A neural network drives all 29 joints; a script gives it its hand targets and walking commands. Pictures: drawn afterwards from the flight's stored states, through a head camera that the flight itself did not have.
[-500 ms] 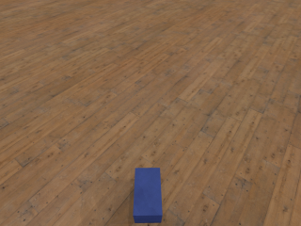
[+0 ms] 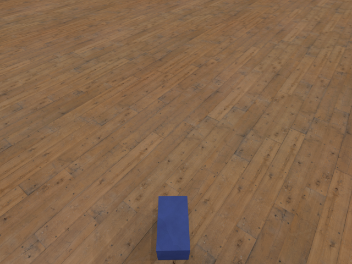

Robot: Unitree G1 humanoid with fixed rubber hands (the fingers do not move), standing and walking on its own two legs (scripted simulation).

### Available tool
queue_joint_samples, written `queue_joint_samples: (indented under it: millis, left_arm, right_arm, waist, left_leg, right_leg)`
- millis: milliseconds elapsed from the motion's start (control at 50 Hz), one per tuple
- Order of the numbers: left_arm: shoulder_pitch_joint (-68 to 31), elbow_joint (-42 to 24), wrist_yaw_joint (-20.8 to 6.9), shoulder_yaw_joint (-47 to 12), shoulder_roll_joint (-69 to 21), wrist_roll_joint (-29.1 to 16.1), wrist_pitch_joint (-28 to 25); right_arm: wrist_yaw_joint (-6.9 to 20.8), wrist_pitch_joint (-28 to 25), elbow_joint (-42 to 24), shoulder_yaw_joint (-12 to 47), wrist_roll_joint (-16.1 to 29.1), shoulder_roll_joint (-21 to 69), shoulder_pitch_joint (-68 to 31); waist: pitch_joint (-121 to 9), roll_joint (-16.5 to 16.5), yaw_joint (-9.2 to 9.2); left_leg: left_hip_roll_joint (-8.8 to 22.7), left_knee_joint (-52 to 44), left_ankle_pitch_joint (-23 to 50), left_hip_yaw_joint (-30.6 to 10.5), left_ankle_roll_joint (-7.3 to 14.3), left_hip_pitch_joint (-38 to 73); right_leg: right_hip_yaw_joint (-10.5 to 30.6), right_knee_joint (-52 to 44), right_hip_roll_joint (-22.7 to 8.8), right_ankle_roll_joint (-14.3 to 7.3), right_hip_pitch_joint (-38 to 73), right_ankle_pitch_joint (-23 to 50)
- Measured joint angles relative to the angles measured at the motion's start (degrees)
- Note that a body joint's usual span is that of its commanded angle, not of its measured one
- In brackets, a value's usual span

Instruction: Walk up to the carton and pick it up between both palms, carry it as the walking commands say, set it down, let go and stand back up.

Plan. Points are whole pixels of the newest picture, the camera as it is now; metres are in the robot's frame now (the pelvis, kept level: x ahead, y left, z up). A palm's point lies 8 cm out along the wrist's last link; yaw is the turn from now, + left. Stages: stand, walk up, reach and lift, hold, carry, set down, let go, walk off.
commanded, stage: walk up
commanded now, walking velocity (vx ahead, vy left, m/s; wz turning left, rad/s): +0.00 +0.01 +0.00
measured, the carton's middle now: (173, 226) +0.47 +0.03 -0.69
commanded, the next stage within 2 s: stand in 0.10 s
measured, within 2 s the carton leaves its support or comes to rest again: neither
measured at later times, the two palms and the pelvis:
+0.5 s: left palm out of the picture +0.12 +0.23 -0.13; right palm out of the picture +0.13 -0.22 -0.13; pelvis -0.01 +0.00 -0.02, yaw +1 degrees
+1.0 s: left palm out of the picture +0.18 +0.21 -0.18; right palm (261, 262) +0.20 -0.22 -0.18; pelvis -0.03 -0.01 -0.07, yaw +2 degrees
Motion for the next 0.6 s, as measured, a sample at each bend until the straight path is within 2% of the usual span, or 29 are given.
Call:
queue_joint_samples:
  millis: [320,440,520,600]
  left_arm:
    - [-0.04,-0.45,0.00,0.00,0.03,0.00,-0.04]
    - [-6.58,-14.45,-1.29,0.00,2.28,0.00,14.05]
    - [-11.94,-19.03,-2.33,-0.01,3.12,-0.01,22.19]
    - [-13.53,-20.89,-3.48,-0.01,3.06,-0.01,24.52]
  right_arm:
    - [0.00,0.26,-0.41,-0.01,0.23,0.00,0.00]
    - [0.31,11.76,-17.90,0.01,1.41,-0.08,-3.56]
    - [0.55,20.23,-22.76,0.00,0.23,-0.08,-7.18]
    - [0.56,23.08,-24.21,-0.01,-0.02,-0.08,-7.60]
  waist:
    - [0.05,-0.01,0.00]
    - [3.50,-0.01,-0.01]
    - [3.58,-0.01,-0.01]
    - [3.65,-0.01,0.00]
  left_leg:
    - [0.01,0.44,-0.39,-0.02,0.00,-0.26]
    - [0.10,10.37,-4.58,-0.55,0.00,-3.75]
    - [0.10,12.27,-6.11,-0.66,0.00,-3.78]
    - [0.10,12.39,-6.54,-0.66,0.00,-4.58]
  right_leg:
    - [0.01,0.33,-0.03,0.00,-0.23,-0.17]
    - [0.07,11.40,-0.91,0.00,-4.09,-5.51]
    - [0.08,13.36,-1.06,0.00,-4.12,-6.95]
    - [0.10,13.49,-1.06,0.00,-4.94,-7.41]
